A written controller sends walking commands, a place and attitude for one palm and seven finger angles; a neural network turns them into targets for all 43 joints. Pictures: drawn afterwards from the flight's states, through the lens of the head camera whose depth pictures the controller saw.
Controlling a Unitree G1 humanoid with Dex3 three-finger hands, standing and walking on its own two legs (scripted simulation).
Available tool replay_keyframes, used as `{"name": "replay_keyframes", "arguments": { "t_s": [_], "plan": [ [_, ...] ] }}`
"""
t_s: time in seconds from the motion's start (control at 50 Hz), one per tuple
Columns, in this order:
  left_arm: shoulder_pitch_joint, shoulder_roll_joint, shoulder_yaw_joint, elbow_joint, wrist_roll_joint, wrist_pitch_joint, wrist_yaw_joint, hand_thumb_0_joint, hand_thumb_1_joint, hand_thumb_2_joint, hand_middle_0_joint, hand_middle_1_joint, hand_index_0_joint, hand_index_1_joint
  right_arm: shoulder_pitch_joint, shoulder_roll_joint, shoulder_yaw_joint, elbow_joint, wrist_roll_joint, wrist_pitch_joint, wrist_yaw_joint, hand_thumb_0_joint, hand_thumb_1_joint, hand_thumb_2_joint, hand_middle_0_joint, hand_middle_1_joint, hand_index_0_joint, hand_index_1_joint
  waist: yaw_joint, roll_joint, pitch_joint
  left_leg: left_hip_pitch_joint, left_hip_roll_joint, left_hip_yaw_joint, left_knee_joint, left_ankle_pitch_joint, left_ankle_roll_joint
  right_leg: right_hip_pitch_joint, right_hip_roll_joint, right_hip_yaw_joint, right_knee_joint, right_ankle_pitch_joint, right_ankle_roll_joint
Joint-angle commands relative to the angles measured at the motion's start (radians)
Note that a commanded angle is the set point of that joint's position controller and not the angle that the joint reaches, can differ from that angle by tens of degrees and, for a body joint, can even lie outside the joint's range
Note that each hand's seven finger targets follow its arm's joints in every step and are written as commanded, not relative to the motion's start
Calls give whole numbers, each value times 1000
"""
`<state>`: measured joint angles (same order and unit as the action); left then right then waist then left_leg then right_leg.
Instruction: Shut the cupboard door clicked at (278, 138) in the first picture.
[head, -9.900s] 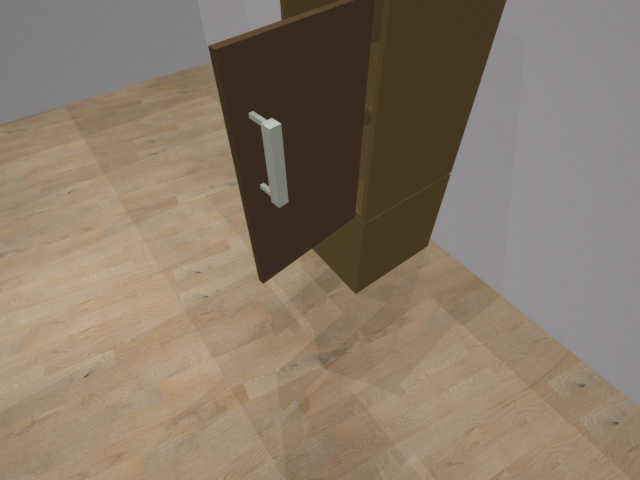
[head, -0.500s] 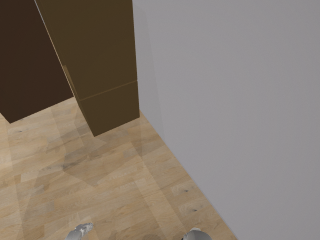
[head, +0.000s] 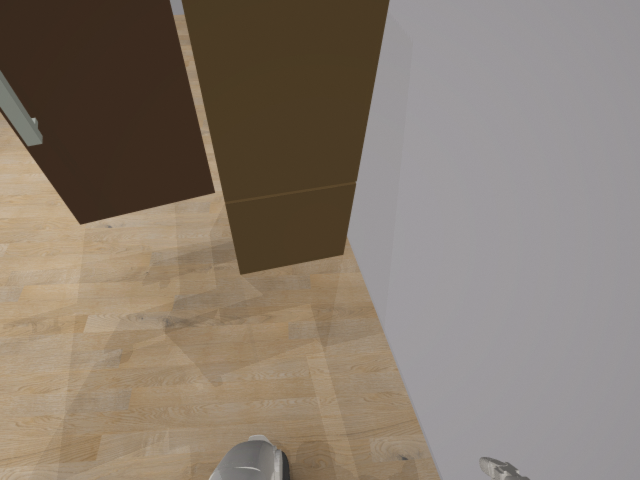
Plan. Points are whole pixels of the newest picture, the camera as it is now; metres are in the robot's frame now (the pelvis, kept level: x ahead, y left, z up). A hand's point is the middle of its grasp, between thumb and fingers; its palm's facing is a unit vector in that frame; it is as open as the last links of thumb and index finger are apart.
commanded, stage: turn to face it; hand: left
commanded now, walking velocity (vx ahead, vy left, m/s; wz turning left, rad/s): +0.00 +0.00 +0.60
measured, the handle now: (8, 92) +0.67 +0.60 +0.05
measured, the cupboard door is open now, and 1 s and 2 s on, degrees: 97 97 97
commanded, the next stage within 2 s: take the last steps up to it in 0.78 s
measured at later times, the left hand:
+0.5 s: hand (154, 451) +0.16 +0.24 -0.16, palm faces +0.24 -0.95 -0.22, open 7.4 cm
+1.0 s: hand out of the picture +0.08 +0.15 -0.15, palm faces +0.45 -0.86 -0.25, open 7.4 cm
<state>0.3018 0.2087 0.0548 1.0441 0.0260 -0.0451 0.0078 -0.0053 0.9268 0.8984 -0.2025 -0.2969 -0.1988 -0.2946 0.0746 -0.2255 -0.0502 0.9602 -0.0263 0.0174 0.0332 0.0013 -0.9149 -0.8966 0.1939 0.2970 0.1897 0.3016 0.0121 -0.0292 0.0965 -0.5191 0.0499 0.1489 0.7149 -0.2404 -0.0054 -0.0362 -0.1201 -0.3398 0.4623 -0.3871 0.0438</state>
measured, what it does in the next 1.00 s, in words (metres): walks ahead, turning left: left foot, then right foot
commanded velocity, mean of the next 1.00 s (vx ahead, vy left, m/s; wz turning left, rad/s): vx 0.04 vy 0.02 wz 0.39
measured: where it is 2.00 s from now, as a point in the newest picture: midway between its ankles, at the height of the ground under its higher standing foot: (262, 414)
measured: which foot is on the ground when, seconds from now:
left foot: up 0.00-0.02, down 0.04-0.68, up 0.70-1.00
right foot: down 0.00-0.04, up 0.06-0.66, down 0.68-1.00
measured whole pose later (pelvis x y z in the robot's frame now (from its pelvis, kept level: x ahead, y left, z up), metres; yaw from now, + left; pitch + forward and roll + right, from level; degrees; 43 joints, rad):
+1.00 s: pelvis +0.14 -0.04 +0.01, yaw +26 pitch +0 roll +2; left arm 0.27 0.18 0.03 0.97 0.03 -0.02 0.02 0.01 0.91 0.90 -0.21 -0.30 -0.20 -0.30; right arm 0.12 -0.25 -0.06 1.00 -0.01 0.06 0.01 0.00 -0.91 -0.90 0.20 0.30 0.19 0.30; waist 0.02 -0.02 0.09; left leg -0.40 0.01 0.01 0.88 -0.44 -0.07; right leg -0.13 -0.07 -0.12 0.45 -0.31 -0.02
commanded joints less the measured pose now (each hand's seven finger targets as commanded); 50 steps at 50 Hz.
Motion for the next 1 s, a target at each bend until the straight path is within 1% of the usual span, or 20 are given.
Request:
{"name": "replay_keyframes", "arguments": {
  "t_s": [0.0,0.02,0.04,0.06,0.08,0.12,0.14,0.22,0.28,0.44,0.52,0.6,0.62,0.64,0.66,0.68,0.72,0.76,0.88,0.98],
  "plan": [
    [-10,162,33,-115,-18,2,-3,0,900,900,-200,-300,-200,-300,269,-199,-41,-39,-17,-21,-9,0,-900,-900,200,300,200,300,-147,123,-268,551,131,-241,-206,373,128,-284,-118,43,533,428,2],
    [-32,108,15,-170,-28,7,-7,0,900,900,-200,-300,-200,-300,328,-318,-62,-40,-6,-25,-23,0,-900,-900,200,300,200,300,-156,311,-345,661,400,-623,-269,784,292,-523,24,155,825,-294,41],
    [-70,129,19,-204,-18,19,6,0,900,900,-200,-300,-200,-300,334,-330,-57,-38,10,-21,-29,0,-900,-900,200,300,200,300,-144,115,-320,580,431,-618,-275,675,318,-533,20,295,895,-282,22],
    [-67,99,19,-191,-20,30,16,0,900,900,-200,-300,-200,-300,244,-307,-55,-67,11,-25,-43,0,-900,-900,200,300,200,300,-97,154,-313,501,376,-607,-326,449,283,-582,12,331,913,-209,27],
    [-74,105,22,-181,-14,40,13,0,900,900,-200,-300,-200,-300,147,-261,-46,-107,10,-23,-46,0,-900,-900,200,300,200,300,-67,180,-231,373,324,-548,-379,271,236,-580,-14,352,895,-134,34],
    [-25,110,35,-150,0,60,0,0,900,900,-200,-300,-200,-300,65,-199,-27,-127,6,-26,-48,0,-900,-900,200,300,200,300,-14,179,-143,248,212,-418,-426,169,148,-539,-16,357,830,13,39],
    [-3,109,36,-141,1,66,-2,0,900,900,-200,-300,-200,-300,56,-190,-24,-126,7,-30,-48,0,-900,-900,200,300,200,300,-3,164,-150,253,191,-388,-428,193,135,-531,-12,356,802,45,43],
    [-24,114,38,-160,1,75,-1,0,900,900,-200,-300,-200,-300,89,-192,-32,-120,10,-28,-44,0,-900,-900,200,300,200,300,-5,100,-182,293,163,-405,-436,167,132,-537,7,367,726,89,56],
    [-72,124,36,-190,3,75,2,0,900,900,-200,-300,-200,-300,118,-188,-39,-112,11,-23,-42,0,-900,-900,200,300,200,300,-15,115,-170,324,156,-447,-438,121,143,-568,16,374,671,94,64],
    [-189,107,23,-236,-7,68,10,0,900,900,-200,-300,-200,-300,211,-161,-48,-70,3,-16,-50,0,-900,-900,200,300,200,300,-48,141,-173,414,154,-523,-376,334,184,-541,58,376,511,16,52],
    [-206,97,14,-244,-14,68,15,0,900,900,-200,-300,-200,-300,221,-161,-52,-60,-2,-7,-53,0,-900,-900,200,300,200,300,-52,173,-172,375,150,-548,-348,410,187,-426,91,365,383,-39,31],
    [-112,101,15,-219,-21,57,22,0,900,900,-200,-300,-200,-300,175,-153,-53,-66,5,0,-53,0,-900,-900,200,300,200,300,-8,165,-181,261,107,-545,-290,422,151,-176,125,349,99,82,5],
    [-71,119,19,-208,-22,48,25,0,900,900,-200,-300,-200,-300,164,-142,-49,-70,12,-1,-50,0,-900,-900,200,300,200,300,14,118,-197,197,77,-526,-249,354,116,-49,103,369,-51,180,-4],
    [-42,169,30,-198,-14,37,30,0,900,900,-200,-300,-200,-300,173,-105,-45,-72,23,-7,-43,0,-900,-900,200,300,200,300,18,-7,-219,61,8,-434,-152,168,53,104,-43,507,-132,251,-45],
    [-40,229,36,-198,-2,32,32,0,900,900,-200,-300,-200,-300,179,-60,-37,-87,27,-10,-37,0,-900,-900,200,300,200,300,18,-215,-195,-57,-133,-227,31,-237,-22,114,-282,701,-156,411,-157],
    [-40,236,33,-208,-2,34,31,0,900,900,-200,-300,-200,-300,169,-88,-46,-93,13,1,-36,0,-900,-900,200,300,200,300,19,-132,-167,-18,-119,-214,220,-358,-28,-15,-365,683,-146,547,-229],
    [-92,171,19,-198,-11,26,34,0,900,900,-200,-300,-200,-300,160,-86,-46,-53,10,23,-35,0,-900,-900,200,300,200,300,-23,-159,-118,-54,-72,-213,415,-278,-46,-27,-227,542,-90,777,-208],
    [-86,141,12,-193,-15,20,29,0,900,900,-200,-300,-200,-300,144,-78,-41,-41,12,28,-29,0,-900,-900,200,300,200,300,-24,-143,-110,-61,-54,-187,453,-197,-60,-10,-172,428,-79,866,-173],
    [29,152,17,-129,-4,14,26,0,900,900,-200,-300,-200,-300,33,-49,-19,-39,15,24,-24,0,-900,-900,200,300,200,300,30,-142,-114,-2,-55,-127,211,-213,-65,68,-175,409,-74,879,-174],
    [110,178,30,-69,3,2,15,0,900,900,-200,-300,-200,-300,-56,-61,-12,-68,13,7,-9,0,-900,-900,200,300,200,300,66,-165,-85,-19,-42,-109,104,-215,-44,105,-244,470,-141,585,-201]
  ]
}}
